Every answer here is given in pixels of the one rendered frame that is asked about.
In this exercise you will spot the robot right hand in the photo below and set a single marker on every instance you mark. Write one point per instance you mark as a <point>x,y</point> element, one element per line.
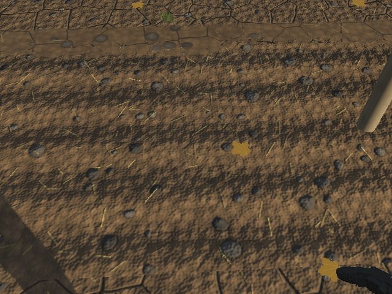
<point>374,279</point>

